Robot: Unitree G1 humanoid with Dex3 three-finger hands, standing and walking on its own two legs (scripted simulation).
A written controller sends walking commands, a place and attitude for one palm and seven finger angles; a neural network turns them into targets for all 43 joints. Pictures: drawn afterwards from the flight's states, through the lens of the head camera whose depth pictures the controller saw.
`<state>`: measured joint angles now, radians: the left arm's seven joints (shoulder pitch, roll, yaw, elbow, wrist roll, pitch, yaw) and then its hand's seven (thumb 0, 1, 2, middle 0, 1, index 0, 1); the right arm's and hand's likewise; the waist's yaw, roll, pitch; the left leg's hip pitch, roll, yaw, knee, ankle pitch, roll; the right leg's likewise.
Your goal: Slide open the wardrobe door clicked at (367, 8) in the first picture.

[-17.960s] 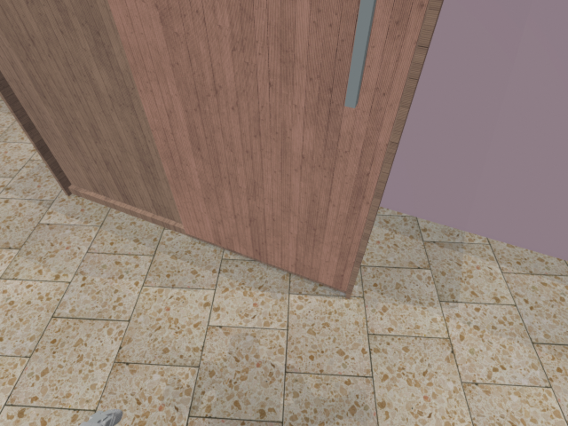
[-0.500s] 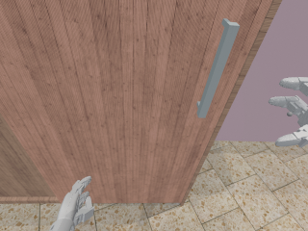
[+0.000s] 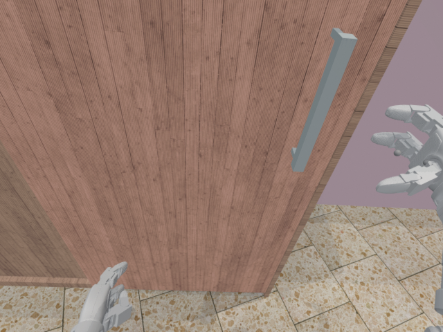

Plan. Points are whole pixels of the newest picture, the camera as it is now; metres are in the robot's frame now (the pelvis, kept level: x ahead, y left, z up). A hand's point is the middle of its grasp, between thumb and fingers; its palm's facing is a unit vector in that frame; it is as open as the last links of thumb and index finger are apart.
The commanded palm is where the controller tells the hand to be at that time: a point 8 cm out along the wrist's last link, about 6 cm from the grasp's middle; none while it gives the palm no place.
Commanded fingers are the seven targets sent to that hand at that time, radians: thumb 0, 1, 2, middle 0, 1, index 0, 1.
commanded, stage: move the hooked fingers beside the handle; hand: right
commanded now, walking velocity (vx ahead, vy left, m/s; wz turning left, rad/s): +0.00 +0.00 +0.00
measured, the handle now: (314, 108) +0.45 -0.14 +0.23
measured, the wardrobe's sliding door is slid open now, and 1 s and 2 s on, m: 0.00 0.00 0.00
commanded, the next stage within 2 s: feel for the door with the fingertips in 1.66 s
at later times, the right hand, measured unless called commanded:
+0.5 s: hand (373, 137) +0.37 -0.22 +0.23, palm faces +0.02 +1.00 -0.04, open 14.0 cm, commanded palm +0.35 -0.26 +0.23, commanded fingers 0.00 0.50 -0.30 0.30 1.20 0.30 1.20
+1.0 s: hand (363, 134) +0.38 -0.20 +0.23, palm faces +0.03 +1.00 -0.03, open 14.0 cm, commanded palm +0.35 -0.25 +0.23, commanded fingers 0.00 0.50 -0.30 0.30 1.20 0.30 1.20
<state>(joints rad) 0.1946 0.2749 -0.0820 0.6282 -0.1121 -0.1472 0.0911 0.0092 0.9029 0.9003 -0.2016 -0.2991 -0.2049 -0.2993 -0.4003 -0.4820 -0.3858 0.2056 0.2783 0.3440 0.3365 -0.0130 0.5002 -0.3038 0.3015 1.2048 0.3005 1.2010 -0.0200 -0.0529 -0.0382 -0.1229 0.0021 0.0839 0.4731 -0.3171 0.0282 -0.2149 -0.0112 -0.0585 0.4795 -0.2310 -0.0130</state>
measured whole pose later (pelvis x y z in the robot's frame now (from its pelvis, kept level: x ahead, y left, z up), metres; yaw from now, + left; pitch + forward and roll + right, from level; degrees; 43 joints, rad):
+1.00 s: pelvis +0.01 +0.00 +0.00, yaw +2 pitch -1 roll +0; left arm 0.24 0.28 -0.06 0.63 -0.11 -0.08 0.08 0.01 0.90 0.90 -0.20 -0.30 -0.20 -0.30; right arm -0.49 -0.42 -0.34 0.32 0.24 0.29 0.23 -0.01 0.50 -0.30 0.30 1.20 0.30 1.20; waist 0.01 -0.05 -0.05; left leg -0.11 -0.01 0.06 0.44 -0.30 0.03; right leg -0.19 -0.02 -0.08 0.43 -0.22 -0.01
